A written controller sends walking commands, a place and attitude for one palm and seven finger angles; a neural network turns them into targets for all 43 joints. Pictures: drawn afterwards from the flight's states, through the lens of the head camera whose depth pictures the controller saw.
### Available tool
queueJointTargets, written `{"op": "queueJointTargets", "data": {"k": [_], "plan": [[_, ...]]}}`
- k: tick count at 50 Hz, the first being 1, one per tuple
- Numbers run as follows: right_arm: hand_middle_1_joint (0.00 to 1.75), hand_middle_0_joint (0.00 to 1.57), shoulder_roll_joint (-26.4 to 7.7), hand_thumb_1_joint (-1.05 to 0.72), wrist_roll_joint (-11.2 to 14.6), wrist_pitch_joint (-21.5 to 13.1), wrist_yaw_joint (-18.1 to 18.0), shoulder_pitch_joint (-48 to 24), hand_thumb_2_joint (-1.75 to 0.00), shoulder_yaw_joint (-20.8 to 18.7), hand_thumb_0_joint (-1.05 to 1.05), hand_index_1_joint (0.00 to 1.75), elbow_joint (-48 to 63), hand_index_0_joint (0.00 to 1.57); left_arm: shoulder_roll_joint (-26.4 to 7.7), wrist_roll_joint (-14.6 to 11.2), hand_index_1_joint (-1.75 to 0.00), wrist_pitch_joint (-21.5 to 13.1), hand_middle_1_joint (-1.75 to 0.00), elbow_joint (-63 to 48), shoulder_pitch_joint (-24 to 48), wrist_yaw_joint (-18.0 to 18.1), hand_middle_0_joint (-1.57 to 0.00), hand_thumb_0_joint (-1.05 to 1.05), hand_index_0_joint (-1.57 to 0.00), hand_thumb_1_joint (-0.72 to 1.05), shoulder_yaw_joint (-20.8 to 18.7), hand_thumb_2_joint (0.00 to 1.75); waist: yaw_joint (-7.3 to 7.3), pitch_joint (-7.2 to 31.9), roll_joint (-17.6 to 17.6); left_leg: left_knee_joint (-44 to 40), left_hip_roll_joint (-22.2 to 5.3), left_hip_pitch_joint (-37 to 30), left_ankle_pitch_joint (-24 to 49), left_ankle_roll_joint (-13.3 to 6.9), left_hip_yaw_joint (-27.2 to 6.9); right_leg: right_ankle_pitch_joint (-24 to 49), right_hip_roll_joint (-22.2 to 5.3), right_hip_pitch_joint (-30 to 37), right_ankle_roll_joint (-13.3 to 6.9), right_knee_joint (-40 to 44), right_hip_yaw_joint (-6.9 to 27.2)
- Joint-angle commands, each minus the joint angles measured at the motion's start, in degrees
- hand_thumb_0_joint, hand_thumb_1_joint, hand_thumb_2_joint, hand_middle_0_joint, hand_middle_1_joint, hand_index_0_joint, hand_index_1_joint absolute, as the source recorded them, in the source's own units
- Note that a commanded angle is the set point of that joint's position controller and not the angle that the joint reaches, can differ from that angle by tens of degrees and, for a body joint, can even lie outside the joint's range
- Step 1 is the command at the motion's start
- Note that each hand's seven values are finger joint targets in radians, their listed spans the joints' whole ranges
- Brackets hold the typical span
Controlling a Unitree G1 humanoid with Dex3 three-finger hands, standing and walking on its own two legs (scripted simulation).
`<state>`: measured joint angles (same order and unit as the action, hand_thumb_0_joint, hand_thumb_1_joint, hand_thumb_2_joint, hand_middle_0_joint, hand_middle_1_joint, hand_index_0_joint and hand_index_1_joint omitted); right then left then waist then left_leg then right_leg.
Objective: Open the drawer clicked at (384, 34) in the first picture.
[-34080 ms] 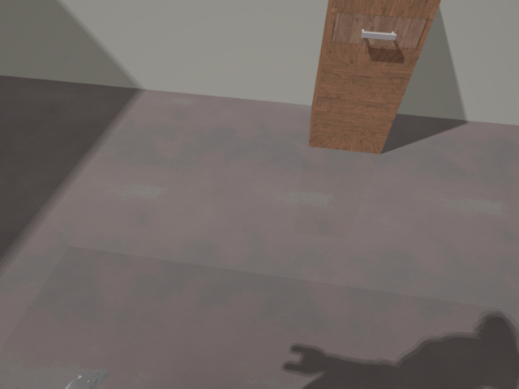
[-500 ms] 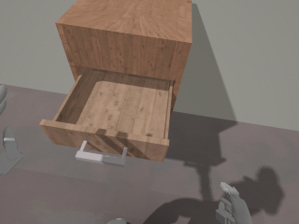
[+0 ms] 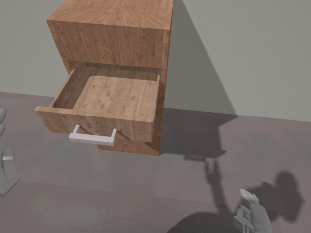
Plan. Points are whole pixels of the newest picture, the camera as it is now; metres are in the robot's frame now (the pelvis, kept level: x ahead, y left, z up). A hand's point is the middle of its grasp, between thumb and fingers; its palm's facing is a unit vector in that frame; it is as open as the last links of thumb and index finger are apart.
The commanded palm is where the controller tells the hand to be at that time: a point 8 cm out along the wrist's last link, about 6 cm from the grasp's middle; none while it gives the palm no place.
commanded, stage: stop stepping back and stand still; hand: left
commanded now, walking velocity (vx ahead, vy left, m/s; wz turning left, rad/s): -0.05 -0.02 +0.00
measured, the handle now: (94, 134) +0.43 +0.22 -0.06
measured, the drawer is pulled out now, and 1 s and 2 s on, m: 0.28 0.28 0.28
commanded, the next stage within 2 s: let the arm hang, fingers relaxed in 0.64 s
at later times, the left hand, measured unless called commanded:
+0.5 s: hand out of the picture +0.10 +0.23 +0.15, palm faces +0.39 -0.80 -0.46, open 7.5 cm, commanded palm +0.04 +0.26 +0.19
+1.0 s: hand out of the picture +0.01 +0.14 -0.15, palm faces +0.07 -0.98 -0.17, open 7.4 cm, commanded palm none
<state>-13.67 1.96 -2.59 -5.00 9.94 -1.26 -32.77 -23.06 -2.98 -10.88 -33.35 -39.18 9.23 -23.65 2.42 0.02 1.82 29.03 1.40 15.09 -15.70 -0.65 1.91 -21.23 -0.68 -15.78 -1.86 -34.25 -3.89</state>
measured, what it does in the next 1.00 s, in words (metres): shifts its weight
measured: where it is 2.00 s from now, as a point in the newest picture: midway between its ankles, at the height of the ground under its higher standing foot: outside the picture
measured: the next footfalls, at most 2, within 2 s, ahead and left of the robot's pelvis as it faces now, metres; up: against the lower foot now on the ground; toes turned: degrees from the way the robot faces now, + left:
none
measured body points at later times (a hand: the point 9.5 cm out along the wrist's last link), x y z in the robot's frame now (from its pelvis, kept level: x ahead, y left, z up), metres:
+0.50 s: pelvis -0.08 -0.02 +0.00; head -0.08 -0.02 +0.45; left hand +0.08 +0.27 +0.18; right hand +0.06 -0.25 -0.09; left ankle -0.07 +0.10 -0.73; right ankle -0.07 -0.09 -0.73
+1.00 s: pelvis -0.07 -0.02 +0.00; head -0.05 -0.02 +0.45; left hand +0.01 +0.20 -0.14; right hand +0.05 -0.25 -0.13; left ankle -0.07 +0.10 -0.73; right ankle -0.07 -0.10 -0.73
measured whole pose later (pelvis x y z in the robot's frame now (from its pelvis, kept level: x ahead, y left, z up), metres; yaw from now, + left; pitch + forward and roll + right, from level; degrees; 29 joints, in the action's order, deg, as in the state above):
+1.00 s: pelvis -0.07 -0.02 +0.00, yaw +4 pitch -1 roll +1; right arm -10.1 -1.1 0.3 -0.1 10.7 0.6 -47.6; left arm -8.4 1.4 3.5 40.0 -17.6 0.4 -0.4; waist 1.0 -3.2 1.3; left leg 34.3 0.9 15.8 -17.5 0.4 -0.8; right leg -19.6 1.4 -15.2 -4.2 -35.8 -4.0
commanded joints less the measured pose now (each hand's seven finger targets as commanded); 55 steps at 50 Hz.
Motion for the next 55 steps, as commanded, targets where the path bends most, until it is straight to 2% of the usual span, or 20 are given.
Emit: {"op": "queueJointTargets", "data": {"k": [1, 2, 5, 8, 10, 16, 19, 21, 25, 29, 32, 36, 37, 39, 41, 43, 45, 47, 50, 55], "plan": [[0.30, 0.20, -4.9, -0.90, -0.2, -4.5, 1.1, -3.8, -0.90, -2.6, 0.00, 0.30, 9.2, 0.20, -7.7, 1.1, -0.30, -2.4, -0.30, -14.6, -0.6, 1.6, -0.20, 0.00, -0.20, 0.90, -2.8, 0.90, -1.68, 9.6, -10.6, -1.3, -14.7, -17.8, 50.0, -4.8, -8.2, 6.1, -2.9, -4.8, 2.8, 0.3, 3.8], [0.30, 0.20, -4.2, -0.90, -1.1, -4.5, 1.4, -4.1, -0.90, -1.3, 0.00, 0.30, 9.8, 0.20, -8.3, 1.2, -0.30, -2.6, -0.30, -19.2, 0.5, 1.4, -0.20, 0.00, -0.20, 0.90, -2.0, 0.90, -1.13, 8.5, -15.0, -3.1, -14.1, -11.6, 44.6, -4.8, -11.2, 3.1, -3.0, -1.9, 2.4, 1.9, 2.6], [0.30, 0.20, -5.3, -0.90, -0.8, -5.2, 1.8, -4.7, -0.90, -0.6, 0.00, 0.30, 9.4, 0.20, -9.4, 0.7, -0.30, -3.2, -0.30, -21.4, 0.0, 1.5, -0.20, 0.00, -0.20, 0.90, -4.2, 0.90, -2.15, 4.3, -11.6, -5.8, -11.3, 4.7, 16.0, -3.9, -9.5, 7.1, -2.9, 9.8, 1.9, 8.0, 2.7], [0.30, 0.20, -5.0, -0.90, -0.3, -4.1, 1.9, -3.0, -0.90, -1.6, 0.00, 0.30, 9.4, 0.20, -9.6, -0.3, -0.30, -3.2, -0.30, -17.3, -1.5, 1.8, -0.20, 0.00, -0.20, 0.90, -5.5, 0.90, -0.80, 5.3, 2.5, 5.5, -1.7, 5.7, -7.3, -0.9, -4.2, -3.2, -11.1, 5.9, -1.7, 20.4, 16.8], [0.30, 0.20, -5.4, -0.90, -0.5, -2.9, 1.7, -2.7, -0.90, -2.3, 0.00, 0.30, 8.4, 0.20, -9.0, -0.6, -0.30, -2.7, -0.30, -13.5, -1.0, 1.4, -0.20, 0.00, -0.20, 0.90, -5.1, 0.90, -0.75, 1.9, 4.0, 18.5, 0.2, 4.0, -8.6, -0.1, -1.9, -15.8, -17.4, -4.6, -5.6, 26.4, 23.4], [0.30, 0.20, -4.7, -0.90, -0.6, -3.9, 0.8, -3.2, -0.90, -0.4, 0.00, 0.30, 7.3, 0.20, -6.0, 0.9, -0.30, -2.3, -0.30, -4.6, 5.1, 0.9, -0.20, 0.00, -0.20, 0.90, -0.8, 0.90, -0.21, -2.3, 0.7, -4.6, -2.4, -2.6, -7.6, -2.4, -1.5, -15.7, -9.2, -10.1, -2.4, 16.5, 9.9], [0.30, 0.20, -6.0, -0.90, -1.3, -5.3, 1.1, -2.1, -0.90, -1.0, 0.00, 0.30, 7.9, 0.20, -6.8, 1.9, -0.30, -3.7, -0.30, -10.5, 7.3, 1.0, -0.20, 0.00, -0.20, 0.90, -0.9, 0.90, -0.81, -0.8, -13.4, -16.7, -15.5, 1.7, -16.5, -9.1, -21.5, -3.6, 0.8, -5.9, 2.0, -5.8, 1.6], [0.30, 0.20, -4.3, -0.90, -1.3, -6.2, 1.2, -3.6, -0.90, -0.5, 0.00, 0.30, 7.4, 0.20, -10.3, 2.3, -0.30, -3.4, -0.30, -12.8, 7.6, 0.9, -0.20, 0.00, -0.20, 0.90, -3.6, 0.90, -1.46, 1.0, -13.2, -18.0, -16.0, 7.6, -22.1, -9.5, -20.2, -4.2, -0.4, -2.5, 2.3, -10.8, 2.6], [0.30, 0.20, -4.8, -0.90, -1.3, -7.1, 1.7, -2.8, -0.90, -0.2, 0.00, 0.30, 6.6, 0.20, -8.4, 2.0, -0.30, -3.4, -0.30, -14.2, 4.1, 0.8, -0.20, 0.00, -0.20, 0.90, -2.6, 0.90, -2.14, -0.8, -5.3, -6.8, -8.6, 12.4, -8.2, -5.5, -9.4, 4.7, -1.3, 9.7, 1.7, 9.8, 4.7], [0.30, 0.20, -4.5, -0.90, -1.0, -6.0, 2.2, -1.3, -0.90, -1.8, 0.00, 0.30, 6.1, 0.20, -8.4, 0.7, -0.30, -4.1, -0.30, -11.0, 3.6, 0.9, -0.20, 0.00, -0.20, 0.90, -3.5, 0.90, -1.08, 0.1, 5.5, 13.8, -0.8, 10.1, -6.5, -0.7, -2.0, -5.0, -15.9, 4.8, -5.2, 23.8, 26.9], [0.30, 0.20, -3.6, -0.90, -1.3, -4.6, 2.4, -2.0, -0.90, -1.0, 0.00, 0.30, 6.0, 0.20, -7.8, 0.6, -0.30, -4.3, -0.30, -9.5, 2.5, 0.8, -0.20, 0.00, -0.20, 0.90, -3.6, 0.90, -0.76, 1.3, 1.6, 8.6, -2.7, 8.2, -5.6, -0.7, -3.5, 9.5, -15.3, 6.6, -6.5, 19.6, 20.8], [0.30, 0.20, -4.3, -0.90, -1.0, -4.8, 1.5, -2.9, -0.90, -0.6, 0.00, 0.30, 6.1, 0.20, -6.4, 0.7, -0.30, -4.4, -0.30, -7.9, 1.6, 1.2, -0.20, 0.00, -0.20, 0.90, -2.2, 0.90, -1.35, 1.7, -3.2, -8.6, -5.7, -3.9, 7.2, -1.9, -4.9, 10.3, -5.5, 3.6, -0.5, 12.8, 8.7], [0.30, 0.20, -9.3, -0.90, -2.2, -6.7, 7.0, -0.6, -0.90, -2.7, 0.00, 0.30, -8.4, 0.20, 5.1, 6.3, -0.30, 5.2, -0.30, 37.3, 9.5, -6.9, -0.20, 0.00, -0.20, 0.90, 18.7, 0.90, 0.85, -1.5, -7.0, -0.1, -10.1, 0.2, 18.5, -3.5, -12.2, 16.4, -5.1, -7.4, 0.6, -2.1, 1.5], [0.30, 0.20, -6.7, -0.90, -2.9, -2.4, 5.6, 1.9, -0.90, -2.2, 0.00, 0.30, -6.3, 0.20, 8.1, 5.3, -0.30, 11.1, -0.30, 38.2, 9.6, -8.1, -0.20, 0.00, -0.20, 0.90, 18.1, 0.90, -0.62, 1.2, -7.7, -3.2, -13.3, 6.2, 14.6, -6.6, -12.9, 0.0, -2.1, -3.1, 1.2, -5.0, 3.8], [0.30, 0.20, -4.9, -0.90, -3.7, -1.7, 5.4, 1.3, -0.90, -0.9, 0.00, 0.30, -6.1, 0.20, 7.3, 5.2, -0.30, 10.7, -0.30, 43.2, 14.6, -8.5, -0.20, 0.00, -0.20, 0.90, 18.5, 0.90, -1.69, 4.5, -1.5, -3.0, -12.4, 5.4, 19.9, -6.9, -14.6, 1.1, -1.3, -1.5, 0.9, -4.7, 3.9], [0.30, 0.20, -5.6, -0.90, -3.4, -1.1, 4.6, 0.8, -0.90, -0.6, 0.00, 0.30, -6.0, 0.20, 5.8, 5.3, -0.30, 10.5, -0.30, 49.8, 15.6, -8.5, -0.20, 0.00, -0.20, 0.90, 18.6, 0.90, -3.03, 8.7, 7.8, 2.3, -8.4, 3.1, 26.2, -4.4, -9.8, 22.0, -3.5, 7.2, 0.3, 2.3, 6.0], [0.30, 0.20, -4.7, -0.90, -2.8, 0.4, 4.1, 0.8, -0.90, -0.9, 0.00, 0.30, -7.4, 0.20, 3.0, 5.2, -0.30, 10.4, -0.30, 58.3, 17.3, -8.2, -0.20, 0.00, -0.20, 0.90, 18.3, 0.90, -3.10, 8.6, 13.6, 6.6, -1.7, 2.9, 10.8, -0.8, -4.3, 43.8, -10.3, 11.3, -3.6, 6.0, 12.4], [0.30, 0.20, -4.0, -0.90, -3.0, 1.9, 3.9, 1.2, -0.90, -1.0, 0.00, 0.30, -9.7, 0.20, 2.4, 4.6, -0.30, 10.6, -0.30, 65.2, 19.8, -7.8, -0.20, 0.00, -0.20, 0.90, 18.9, 0.90, -2.59, 4.0, 7.7, 6.3, -1.3, 2.8, 0.7, -0.2, -3.3, 45.6, -11.5, 9.8, -5.7, 7.4, 12.9], [0.30, 0.20, -2.0, -0.90, -3.0, 2.5, 3.7, 2.7, -0.90, 0.0, 0.00, 0.30, -13.9, 0.20, 3.6, 3.8, -0.30, 10.9, -0.30, 72.8, 23.1, -7.6, -0.20, 0.00, -0.20, 0.90, 20.1, 0.90, -1.47, 0.8, -6.3, -0.9, -3.8, -4.5, 12.0, -0.7, -5.0, 24.4, -6.7, 3.0, -3.4, 9.8, 10.4], [0.30, 0.20, -0.9, -0.90, -3.0, 2.6, 2.9, 4.2, -0.90, 0.3, 0.00, 0.30, -18.7, 0.20, 6.6, 3.6, -0.30, 11.0, -0.30, 82.7, 20.5, -7.6, -0.20, 0.00, -0.20, 0.90, 20.3, 0.90, -2.88, 0.9, -12.7, -4.8, -5.9, -2.9, 11.6, -2.1, -7.0, 16.0, -3.8, 8.4, -2.0, 13.1, 7.9]]}}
